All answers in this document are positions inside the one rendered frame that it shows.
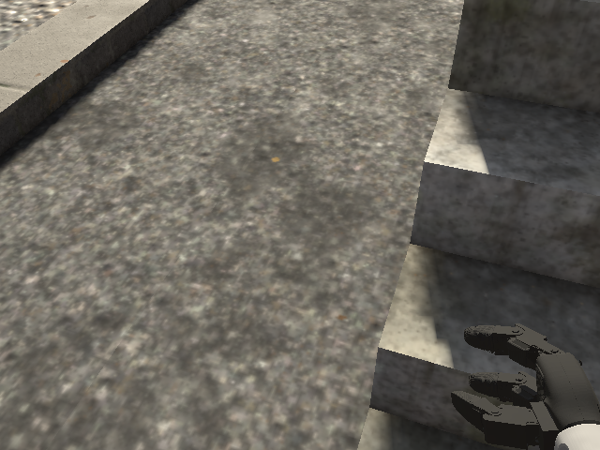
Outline stairs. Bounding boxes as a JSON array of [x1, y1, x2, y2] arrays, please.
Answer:
[[357, 0, 600, 450]]

